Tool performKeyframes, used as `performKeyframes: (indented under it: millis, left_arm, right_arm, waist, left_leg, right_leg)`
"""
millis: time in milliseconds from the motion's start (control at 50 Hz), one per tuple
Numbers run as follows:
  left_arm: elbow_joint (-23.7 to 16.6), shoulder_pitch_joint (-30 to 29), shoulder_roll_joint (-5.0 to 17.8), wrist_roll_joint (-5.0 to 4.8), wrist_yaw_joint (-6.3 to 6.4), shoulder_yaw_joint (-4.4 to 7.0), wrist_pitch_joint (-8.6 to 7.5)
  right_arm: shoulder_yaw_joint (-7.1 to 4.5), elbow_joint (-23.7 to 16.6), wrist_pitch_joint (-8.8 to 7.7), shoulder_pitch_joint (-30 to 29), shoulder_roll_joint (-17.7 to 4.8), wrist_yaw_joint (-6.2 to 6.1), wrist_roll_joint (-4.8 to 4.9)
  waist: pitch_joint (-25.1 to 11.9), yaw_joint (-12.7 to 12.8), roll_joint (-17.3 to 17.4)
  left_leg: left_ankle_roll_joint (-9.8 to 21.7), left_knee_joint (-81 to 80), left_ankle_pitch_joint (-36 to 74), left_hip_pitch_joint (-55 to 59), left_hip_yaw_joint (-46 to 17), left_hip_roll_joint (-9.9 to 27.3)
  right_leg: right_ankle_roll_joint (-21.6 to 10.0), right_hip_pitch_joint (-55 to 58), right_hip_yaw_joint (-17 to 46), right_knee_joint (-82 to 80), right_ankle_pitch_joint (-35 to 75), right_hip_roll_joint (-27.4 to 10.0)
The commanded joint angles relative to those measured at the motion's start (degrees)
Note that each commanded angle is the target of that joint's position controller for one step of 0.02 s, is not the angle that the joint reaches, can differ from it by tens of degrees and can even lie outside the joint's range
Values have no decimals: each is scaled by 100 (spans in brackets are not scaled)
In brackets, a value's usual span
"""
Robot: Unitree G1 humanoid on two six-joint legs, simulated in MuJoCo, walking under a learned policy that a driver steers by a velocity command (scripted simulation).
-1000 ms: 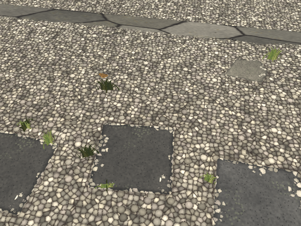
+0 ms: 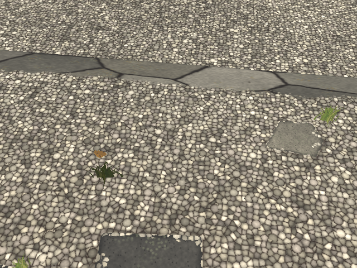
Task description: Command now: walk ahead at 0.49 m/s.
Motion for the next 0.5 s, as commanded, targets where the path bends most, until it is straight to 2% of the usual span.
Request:
performKeyframes:
  millis: [20, 100, 160, 200, 240, 260, 280, 300, 320, 340, 360, 380, 400, 420, 440, 460, 500]
  left_arm:
    - [-242, 189, 243, 69, 36, 67, 27]
    - [-475, -729, 163, 17, -31, 32, -34]
    - [-636, -1231, 190, -42, -124, 11, -52]
    - [-757, -1424, 252, -58, -202, 17, -88]
    - [-785, -1278, 378, -59, -259, 58, -140]
    - [-716, -948, 487, -52, -267, 117, -163]
    - [-483, -185, 698, -42, -248, 245, -176]
    - [-196, 997, 1127, 0, -202, 401, -187]
    - [-55, 1707, 1777, 83, -195, 559, -134]
    - [-27, 1788, 1285, 69, -219, 426, -131]
    - [-126, 1226, 940, 38, -220, 308, -143]
    - [-265, 656, 725, 30, -223, 231, -129]
    - [-337, 225, 546, 61, -252, 164, -119]
    - [-339, 35, 413, 103, -277, 118, -130]
    - [-272, 33, 361, 135, -299, 105, -139]
    - [-184, 127, 398, 159, -297, 113, -158]
    - [-57, 225, 553, 188, -230, 136, -157]
  right_arm:
    - [-126, -323, -96, -235, -769, -112, 12]
    - [-154, -224, -22, 218, -927, -191, 102]
    - [-169, -93, 39, 535, -970, -192, 147]
    - [-185, -30, 96, 635, -977, -202, 151]
    - [-219, -21, 157, 577, -1049, -216, 155]
    - [-227, -46, 189, 460, -1088, -219, 151]
    - [-194, -80, 220, 364, -1008, -217, 123]
    - [-93, -214, 216, 302, -779, -215, 38]
    - [115, -316, 84, 888, -98, -163, 19]
    - [65, -216, -72, 876, -383, -133, 124]
    - [-76, -371, -149, 344, -910, -112, 274]
    - [-91, -463, -154, -23, -938, -135, 275]
    - [-117, -480, -108, -207, -859, -180, 187]
    - [-151, -453, -16, -123, -775, -219, 119]
    - [-140, -397, 73, 54, -618, -236, 100]
    - [-130, -348, 137, 216, -485, -254, 87]
    - [-137, -424, 193, 106, -427, -284, 53]
  waist:
    - [309, 267, 421]
    - [310, -67, 444]
    - [410, -262, 504]
    - [461, -273, 536]
    - [376, -115, 617]
    - [204, 109, 672]
    - [-232, 489, 615]
    - [-1078, 931, 257]
    - [-1867, 811, -1210]
    - [-2198, 865, -1223]
    - [-1301, 739, -816]
    - [-836, 563, -404]
    - [-404, 384, -109]
    - [-231, 169, -161]
    - [-212, 46, -216]
    - [-232, -40, -187]
    - [-207, -114, -180]
  left_leg:
    - [987, -1158, 392, -578, -1211, 1617]
    - [724, -1051, 471, -113, -918, 1517]
    - [692, -858, 316, 404, -950, 1689]
    - [640, -631, 319, 815, -1034, 1877]
    - [548, -310, 621, 1060, -1111, 2010]
    - [468, 67, 1309, 1062, -1044, 1962]
    - [336, 966, 2227, 939, -808, 1679]
    - [126, 2580, 1925, 65, -471, 1326]
    - [-333, 4880, -419, -2378, -82, 334]
    - [-266, 5795, -2417, -3181, -968, 288]
    - [-136, 6090, -2056, -3652, -1032, 658]
    - [-107, 5897, -1480, -3501, -868, 985]
    - [-175, 5528, -1125, -3222, -762, 1137]
    - [-234, 5199, -947, -2792, -760, 1268]
    - [-302, 5047, -869, -2430, -703, 1248]
    - [-368, 4925, -797, -2252, -627, 1184]
    - [-477, 4403, -440, -2281, -557, 1100]
  right_leg:
    - [156, -127, 17, -849, 903, -243]
    - [204, 77, -208, -2465, 1751, 22]
    - [201, 90, -265, -3031, 1613, 137]
    - [85, 49, -242, -3309, 1247, 182]
    - [-78, 388, -296, -3546, 794, 280]
    - [-176, 910, -424, -3666, 641, 423]
    - [-323, 1907, -563, -3787, 604, 611]
    - [-666, 3611, 108, -3643, 725, 6]
    - [-1571, 5881, 2623, -4026, 127, -1394]
    - [-1747, 6066, 3963, -4765, -387, -1640]
    - [-1406, 5324, 3115, -4805, -395, -1450]
    - [-1203, 4476, 2260, -4914, 29, -1201]
    - [-1103, 3663, 1645, -5098, 949, -951]
    - [-980, 3132, 1099, -5210, 1837, -713]
    - [-956, 2824, 760, -5243, 2622, -587]
    - [-1001, 2678, 478, -5222, 3458, -515]
    - [-1036, 2598, 76, -5216, 4377, -437]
